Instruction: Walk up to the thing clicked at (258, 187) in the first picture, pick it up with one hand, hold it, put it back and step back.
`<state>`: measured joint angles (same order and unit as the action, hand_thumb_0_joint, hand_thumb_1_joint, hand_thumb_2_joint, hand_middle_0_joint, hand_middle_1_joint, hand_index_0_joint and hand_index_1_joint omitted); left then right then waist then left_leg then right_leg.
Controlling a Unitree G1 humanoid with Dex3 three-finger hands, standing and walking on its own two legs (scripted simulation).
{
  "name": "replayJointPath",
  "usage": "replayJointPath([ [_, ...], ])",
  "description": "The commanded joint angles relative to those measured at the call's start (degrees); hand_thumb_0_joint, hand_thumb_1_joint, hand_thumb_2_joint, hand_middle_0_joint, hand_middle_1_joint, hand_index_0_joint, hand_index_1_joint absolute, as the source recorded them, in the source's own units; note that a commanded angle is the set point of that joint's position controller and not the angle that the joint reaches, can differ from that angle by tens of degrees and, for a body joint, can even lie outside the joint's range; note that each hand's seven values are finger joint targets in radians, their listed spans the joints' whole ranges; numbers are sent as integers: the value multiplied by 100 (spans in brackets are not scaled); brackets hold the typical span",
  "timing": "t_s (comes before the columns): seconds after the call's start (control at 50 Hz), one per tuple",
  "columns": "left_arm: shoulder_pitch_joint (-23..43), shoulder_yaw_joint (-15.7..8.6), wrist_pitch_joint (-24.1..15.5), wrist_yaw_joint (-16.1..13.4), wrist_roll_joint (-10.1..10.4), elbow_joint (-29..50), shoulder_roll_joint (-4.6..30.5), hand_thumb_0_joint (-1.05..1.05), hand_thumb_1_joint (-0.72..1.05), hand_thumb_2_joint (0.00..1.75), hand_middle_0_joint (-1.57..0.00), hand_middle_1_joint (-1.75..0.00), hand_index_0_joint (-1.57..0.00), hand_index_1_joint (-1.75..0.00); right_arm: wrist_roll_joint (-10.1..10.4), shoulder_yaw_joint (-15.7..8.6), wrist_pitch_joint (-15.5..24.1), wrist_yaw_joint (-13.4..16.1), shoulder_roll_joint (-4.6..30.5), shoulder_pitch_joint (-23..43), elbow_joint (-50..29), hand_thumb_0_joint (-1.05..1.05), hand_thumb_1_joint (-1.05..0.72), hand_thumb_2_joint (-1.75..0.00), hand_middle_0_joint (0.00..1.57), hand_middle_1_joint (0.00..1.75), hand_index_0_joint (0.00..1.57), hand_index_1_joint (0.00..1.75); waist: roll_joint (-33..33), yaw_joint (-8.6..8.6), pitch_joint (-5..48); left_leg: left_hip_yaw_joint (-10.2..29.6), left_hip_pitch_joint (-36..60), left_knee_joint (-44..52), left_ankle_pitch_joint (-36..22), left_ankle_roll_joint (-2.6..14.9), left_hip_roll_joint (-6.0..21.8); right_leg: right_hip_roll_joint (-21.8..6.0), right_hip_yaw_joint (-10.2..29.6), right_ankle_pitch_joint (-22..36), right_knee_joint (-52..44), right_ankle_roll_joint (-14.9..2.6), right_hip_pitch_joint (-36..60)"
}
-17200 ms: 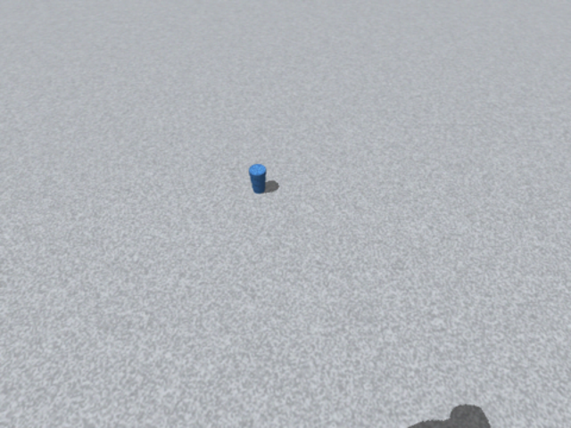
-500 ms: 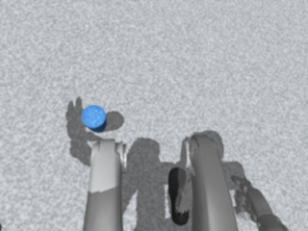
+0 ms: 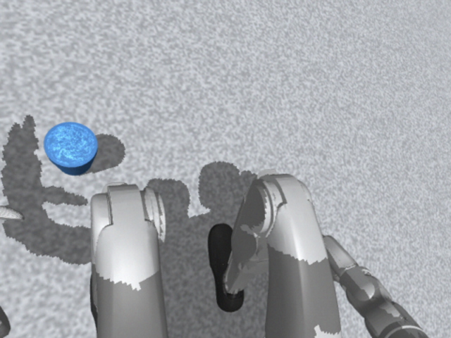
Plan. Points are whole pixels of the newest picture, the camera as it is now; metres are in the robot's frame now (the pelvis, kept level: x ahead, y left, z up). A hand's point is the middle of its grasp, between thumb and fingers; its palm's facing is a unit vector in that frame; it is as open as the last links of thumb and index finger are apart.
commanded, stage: close in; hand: left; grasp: from the side
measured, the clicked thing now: (73, 154) +0.42 +0.21 -0.23
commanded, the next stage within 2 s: rest palm in 0.60 s
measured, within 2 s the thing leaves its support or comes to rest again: leaves its support in 1.92 s
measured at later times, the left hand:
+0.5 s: hand (48, 165) +0.38 +0.24 -0.18, palm faces +0.07 -1.00 +0.01, open 17.6 cm
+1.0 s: hand (62, 160) +0.40 +0.22 -0.20, palm faces +0.20 -0.98 -0.01, open 15.3 cm
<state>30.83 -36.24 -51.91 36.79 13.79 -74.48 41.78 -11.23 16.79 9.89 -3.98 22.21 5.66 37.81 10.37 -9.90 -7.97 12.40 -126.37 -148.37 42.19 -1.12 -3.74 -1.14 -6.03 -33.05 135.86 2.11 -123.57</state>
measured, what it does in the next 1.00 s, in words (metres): stands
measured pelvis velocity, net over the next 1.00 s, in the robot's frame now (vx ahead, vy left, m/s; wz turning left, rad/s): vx -0.02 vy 0.02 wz -0.10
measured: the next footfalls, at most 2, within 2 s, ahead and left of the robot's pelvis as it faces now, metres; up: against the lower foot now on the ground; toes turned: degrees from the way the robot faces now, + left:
none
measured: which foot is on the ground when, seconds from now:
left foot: down 0.00-1.00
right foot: down 0.00-1.00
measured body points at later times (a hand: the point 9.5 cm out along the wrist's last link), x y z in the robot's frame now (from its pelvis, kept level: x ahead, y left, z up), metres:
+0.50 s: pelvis -0.02 +0.02 -0.01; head +0.18 +0.20 +0.34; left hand +0.37 +0.30 -0.17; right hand +0.13 -0.24 -0.03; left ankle +0.08 +0.12 -0.26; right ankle +0.14 -0.14 -0.26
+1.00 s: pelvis -0.02 +0.02 -0.02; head +0.22 +0.19 +0.32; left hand +0.38 +0.28 -0.20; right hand +0.13 -0.24 -0.04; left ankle +0.08 +0.12 -0.26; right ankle +0.14 -0.14 -0.26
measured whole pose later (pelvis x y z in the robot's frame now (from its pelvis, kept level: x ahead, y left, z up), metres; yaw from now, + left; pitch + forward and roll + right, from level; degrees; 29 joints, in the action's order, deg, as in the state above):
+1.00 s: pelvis -0.02 +0.02 -0.02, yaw -6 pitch +10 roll -19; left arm 32.5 -23.3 -72.7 -6.0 0.0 -86.3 43.5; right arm -23.2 29.3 2.8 -11.6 21.7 10.3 34.1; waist 15.8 -14.5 -18.3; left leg 20.5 -124.0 -154.0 41.8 -0.1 -3.3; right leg 1.9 -12.6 -29.3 134.1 4.3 -118.0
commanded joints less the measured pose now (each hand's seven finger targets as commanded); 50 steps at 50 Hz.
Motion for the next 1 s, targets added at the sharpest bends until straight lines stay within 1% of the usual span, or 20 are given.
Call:
replayJointPath([
  [0.0,1152,519,-707,-267,-66,412,797,0,-50,8,-5,-10,-3,-10,-128,-392,-47,54,1838,-211,-223,0,-92,-91,20,30,20,30,-2674,-528,3350,-358,2641,2023,-1143,-78,344,144,-754,613,-789,-351,1539],
  [0.04,1232,511,-910,-508,-60,380,912,0,-61,2,-6,-9,-6,-8,-202,-244,-103,3,1872,-87,-247,0,-93,-91,20,30,20,30,-2532,-546,3265,-266,2509,1935,-1124,-60,339,166,-828,647,-738,-319,1659],
  [0.1,1369,441,-1219,-937,-119,205,1007,0,-61,0,-7,-9,-7,-8,-336,-22,-219,-77,1903,11,-301,0,-93,-91,20,30,20,30,-2496,-592,3190,-111,2600,1882,-1320,-112,353,198,-950,783,-638,-295,1766],
  [0.18,1417,303,-1612,-1576,-361,16,1209,0,-61,0,-7,-9,-7,-8,-520,163,-367,-178,2002,106,-358,0,-93,-90,20,30,20,30,-2780,-597,2805,38,2647,2004,-993,-178,374,222,-1083,594,-596,-272,1721],
  [0.2,1163,423,-1638,-1710,-429,-231,1016,0,-61,0,-8,-10,-8,-9,-545,204,-400,-208,1989,199,-416,0,-93,-90,20,30,20,30,-2681,-599,2612,62,2534,2049,-768,-182,381,223,-1108,423,-649,-262,1696],
  [0.24,1264,309,-1771,-1966,-590,48,1167,0,-61,0,-7,-9,-8,-7,-654,148,-460,-253,2079,175,-450,0,-93,-90,20,30,20,30,-3014,-607,2655,81,2681,2061,-911,-220,376,243,-1156,587,-608,-270,1698],
  [0.3,1062,707,-1773,-2253,-862,-209,831,0,-59,1,-7,-8,-7,-7,-761,176,-557,-327,2074,161,-493,0,-93,-90,20,30,20,30,-3042,-737,2417,129,2617,2087,-956,-245,382,261,-1201,675,-640,-282,1678],
  [0.34,1170,1028,-1768,-2417,-978,-209,639,0,-59,2,-7,-9,-7,-8,-772,184,-602,-370,2085,183,-567,0,-93,-90,20,30,20,30,-2948,-901,2138,231,2462,2192,-538,-236,396,247,-1256,479,-683,-264,1529],
  [0.36,1198,1199,-1764,-2490,-992,-207,536,0,-61,2,-7,-9,-8,-8,-782,176,-613,-381,2101,220,-566,0,-93,-90,20,30,20,30,-2801,-942,2039,246,2338,2167,-339,-207,389,252,-1251,382,-730,-248,1481],
  [0.44,1597,1471,-1836,-2819,-929,-143,460,0,-61,0,-7,-8,-8,-7,-820,225,-595,-456,2167,230,-564,0,-93,-90,20,30,20,30,-2411,-1200,1871,347,1999,2024,174,-104,340,295,-1283,141,-870,-166,1488],
  [0.52,1716,1282,-2040,-3270,-930,-257,557,0,-61,2,-6,-8,-7,-6,-898,302,-592,-523,2169,187,-548,0,-92,-90,20,30,20,30,-2271,-1251,1908,525,2169,2023,119,-119,359,315,-1323,262,-850,-121,1574],
  [0.58,1525,1197,-2205,-3580,-1092,-510,700,0,-58,5,-5,-8,-6,-7,-996,389,-651,-553,2100,250,-581,0,-92,-90,20,30,20,30,-2359,-1162,1822,514,2072,2034,51,-114,364,356,-1332,265,-840,-153,1682],
  [0.66,1134,1186,-2320,-3793,-1418,-734,830,0,-48,9,-4,-7,-4,-7,-1094,399,-775,-568,2122,367,-629,0,-91,-90,20,30,20,30,-2736,-1042,1670,533,2258,2154,-204,-204,424,357,-1392,386,-690,-196,1592],
  [0.74,919,973,-2383,-4066,-1369,-773,891,0,-34,12,-7,-4,-4,-5,-1169,491,-813,-612,2105,359,-652,0,-90,-90,20,30,20,30,-2650,-994,1825,404,2143,1970,-501,-157,392,417,-1375,663,-790,-174,1986],
  [0.8,1036,1043,-2467,-4201,-1361,-595,832,0,-28,14,-8,-5,-5,-6,-1189,510,-812,-638,2113,301,-578,0,-90,-91,20,30,20,30,-2698,-1129,2032,453,2358,1870,-907,-163,428,435,-1376,1023,-739,-167,2162],
  [0.84,1193,1165,-2520,-4240,-1402,-464,785,0,-12,24,-22,-20,-20,-20,-1189,513,-802,-641,2116,271,-517,0,-89,-90,20,30,20,30,-2721,-1275,2164,515,2512,1819,-990,-159,457,448,-1383,1112,-730,-172,2163],
  [0.88,1424,1301,-2552,-4259,-1442,-419,793,0,-8,29,-29,-26,-27,-26,-1174,528,-798,-644,2120,247,-462,0,-89,-90,20,30,20,30,-2648,-1397,2168,559,2446,1773,-888,-134,469,451,-1392,1083,-729,-167,2092],
  [0.9,1514,1363,-2558,-4260,-1436,-311,808,0,-7,30,-28,-26,-26,-27,-1178,533,-784,-646,2097,259,-443,0,-89,-90,20,30,20,30,-2658,-1371,2238,526,2451,1722,-801,-113,479,469,-1339,1023,-785,-175,2097],
  [0.94,1708,1449,-2562,-4291,-1463,-331,781,0,-2,33,-30,-28,-28,-28,-1172,542,-772,-650,2097,258,-380,0,-89,-90,20,30,20,30,-2648,-1465,2096,558,2358,1724,-619,-102,482,463,-1351,904,-777,-171,2003],
  [0.98,1714,1415,-2520,-4347,-1443,-472,806,0,-1,34,-33,-30,-32,-30,-1165,568,-764,-654,2064,307,-382,0,-89,-90,20,30,20,30,-2554,-1410,2028,535,2234,1708,-520,-88,479,469,-1357,804,-822,-165,2008],
])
